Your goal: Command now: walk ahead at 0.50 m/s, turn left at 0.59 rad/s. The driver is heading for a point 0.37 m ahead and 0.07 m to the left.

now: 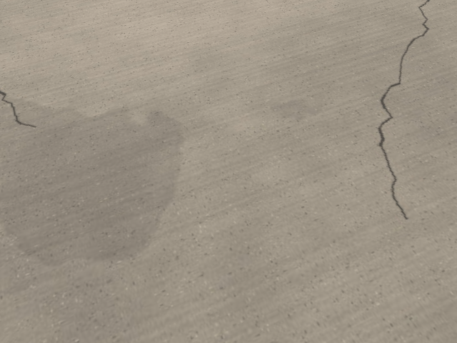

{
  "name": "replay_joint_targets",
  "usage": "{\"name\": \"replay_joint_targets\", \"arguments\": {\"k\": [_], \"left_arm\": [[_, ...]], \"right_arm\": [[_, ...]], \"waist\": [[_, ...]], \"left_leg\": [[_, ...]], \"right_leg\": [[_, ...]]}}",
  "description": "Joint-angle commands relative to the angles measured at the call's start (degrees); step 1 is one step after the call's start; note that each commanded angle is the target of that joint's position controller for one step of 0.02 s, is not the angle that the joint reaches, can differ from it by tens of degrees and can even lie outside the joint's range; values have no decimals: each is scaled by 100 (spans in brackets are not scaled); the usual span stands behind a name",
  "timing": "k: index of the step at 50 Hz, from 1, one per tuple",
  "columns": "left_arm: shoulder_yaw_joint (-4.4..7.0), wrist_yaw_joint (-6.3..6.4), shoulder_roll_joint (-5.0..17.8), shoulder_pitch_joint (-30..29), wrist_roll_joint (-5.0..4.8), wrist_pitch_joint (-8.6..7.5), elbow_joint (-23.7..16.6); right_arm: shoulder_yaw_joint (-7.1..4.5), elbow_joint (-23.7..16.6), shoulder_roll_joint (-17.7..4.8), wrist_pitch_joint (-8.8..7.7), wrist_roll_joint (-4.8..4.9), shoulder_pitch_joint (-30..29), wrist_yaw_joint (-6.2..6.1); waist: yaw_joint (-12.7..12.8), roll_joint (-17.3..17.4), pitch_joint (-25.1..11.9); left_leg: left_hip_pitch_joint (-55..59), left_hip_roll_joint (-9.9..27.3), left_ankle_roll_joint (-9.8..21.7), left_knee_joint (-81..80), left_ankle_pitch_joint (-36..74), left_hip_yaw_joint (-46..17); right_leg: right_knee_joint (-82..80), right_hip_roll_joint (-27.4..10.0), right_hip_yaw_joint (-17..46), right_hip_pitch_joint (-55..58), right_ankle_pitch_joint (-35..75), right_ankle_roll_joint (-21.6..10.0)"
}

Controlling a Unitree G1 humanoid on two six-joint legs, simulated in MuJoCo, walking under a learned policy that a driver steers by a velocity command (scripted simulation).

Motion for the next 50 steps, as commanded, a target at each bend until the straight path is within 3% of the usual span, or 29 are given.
{"name": "replay_joint_targets", "arguments": {"k": [1,6,10,12,13,14,15,16,17,18,19,20,21,22,24,28,32,35,36,37,38,39,40,41,44,50], "left_arm": [[237,10,857,-181,-11,-104,-278],[290,58,1067,-19,-58,0,-110],[359,60,1267,219,-174,121,46],[409,84,1429,187,-217,196,50],[423,107,1493,170,-236,246,50],[383,131,1425,114,-253,281,34],[276,143,1198,186,-135,243,-69],[-15,42,385,855,119,118,-381],[61,-20,966,597,-53,-1,-180],[127,-37,1153,81,-267,5,-286],[82,11,1038,-80,-210,13,-314],[94,71,1021,-177,-95,57,-261],[123,93,1064,-89,-76,147,-247],[124,112,1001,82,-73,242,-191],[84,160,789,293,-39,358,-118],[11,179,557,-97,8,412,-182],[20,136,612,-561,-37,447,-263],[53,106,632,-579,6,446,-273],[53,97,633,-504,56,424,-249],[90,122,855,-515,104,402,-274],[149,158,1180,-633,107,419,-337],[99,147,885,-783,66,463,-295],[52,102,612,-908,9,489,-304],[30,70,536,-909,15,495,-305],[39,27,609,-803,21,411,-166],[37,76,581,-844,-8,417,56]], "right_arm": [[-27,-538,-135,-30,-33,-142,33],[48,-764,-2,-121,-27,-958,206],[32,-1039,-74,-117,1,-1442,325],[-53,-1093,-240,-90,-28,-1299,349],[-143,-1030,-395,-78,-72,-910,338],[-300,-796,-648,-82,-91,-4,293],[-448,-611,-1040,-50,-118,815,171],[-459,-726,-1688,-92,-219,546,92],[-343,-871,-1234,-112,-200,789,105],[-230,-746,-925,-144,-206,530,144],[-177,-665,-714,-168,-103,249,148],[-122,-672,-551,-168,-72,-93,130],[-88,-701,-509,-167,-124,-327,122],[-91,-687,-542,-178,-188,-472,120],[-95,-567,-560,-250,-222,-605,102],[-54,-307,-489,-213,-215,-675,11],[-9,-18,-468,-122,-252,-508,1],[58,149,-367,-74,-190,-568,25],[100,208,-272,-70,-147,-530,24],[151,253,-133,-101,-215,-298,15],[133,366,-157,-139,-314,278,26],[168,460,-40,-123,-299,385,-7],[174,437,-136,-61,-294,44,-34],[135,439,-258,9,-243,-181,-64],[120,469,-266,160,-233,-262,-103],[95,770,-210,165,-183,-229,-143]], "waist": [[-57,-723,-3],[232,-632,156],[296,-653,319],[88,-795,117],[-175,-843,-130],[-691,-707,-602],[-1041,-223,-1137],[-248,1370,-1912],[-773,534,-2982],[-762,262,-2164],[-557,-69,-1451],[-385,-183,-1047],[-171,-81,-874],[-16,-39,-852],[144,-1,-853],[54,163,-836],[-169,204,-717],[-73,209,-588],[19,101,-565],[-100,-210,-648],[-500,-797,-771],[-538,-1170,-849],[-368,-1062,-669],[-228,-822,-527],[-194,-754,-448],[-160,-458,-527]], "left_leg": [[-746,336,-92,-507,585,-225],[-409,226,-1,-2108,1791,205],[-337,104,241,-2727,1357,471],[178,-194,469,-2869,761,757],[817,-448,601,-2987,552,894],[2111,-716,791,-3470,1135,944],[3869,-206,1054,-3512,2374,115],[5854,1699,2227,-3496,3907,-2911],[5839,1997,2489,-3939,4073,-3560],[5273,1745,2223,-3940,4732,-2439],[4466,1388,1897,-3988,4591,-1740],[3718,1169,1691,-4165,4383,-1400],[3024,1035,1628,-4394,4443,-1153],[2555,978,1621,-4576,4532,-959],[2158,879,1658,-4734,4878,-582],[2147,608,1422,-4762,4548,-88],[2317,698,1349,-4748,3660,-251],[2341,713,1201,-4414,2868,-468],[2253,538,970,-4247,2339,-453],[2113,240,659,-4030,1666,-381],[1790,-176,414,-3873,630,-164],[1895,-332,243,-3986,49,32],[2074,-323,163,-4076,183,71],[2040,-305,190,-4012,313,65],[2145,-212,253,-4020,750,-43],[2359,-163,203,-3958,1367,-44]], "right_leg": [[-1182,-1653,1023,506,1147,-986],[-1166,-1522,94,743,1465,-766],[-925,-1753,-190,1332,1898,-620],[-305,-1778,-415,1549,3536,-504],[432,-1714,-508,1501,4628,-436],[1590,-1495,-662,1112,4934,-258],[3205,-1223,-667,-221,3338,41],[5432,-170,-294,-2696,-2576,447],[6074,-171,932,-2672,-2786,435],[6005,-442,917,-2985,-2329,399],[5486,-674,790,-3049,-1916,378],[5094,-809,758,-2849,-1642,413],[4920,-871,780,-2363,-1453,434],[4800,-830,746,-1965,-1272,475],[4317,-766,690,-1643,-936,579],[2922,-721,690,-1409,9,605],[1962,-627,719,-1125,342,554],[1101,-502,665,-695,259,361],[429,-489,662,-274,978,248],[299,-844,1039,218,2370,133],[611,-1246,1321,664,3129,-156],[629,-1254,1357,475,2452,-402],[556,-1035,1275,140,1588,-321],[526,-857,1127,6,1230,-185],[619,-709,972,-9,1335,-46],[780,-638,888,202,1843,-92]]}}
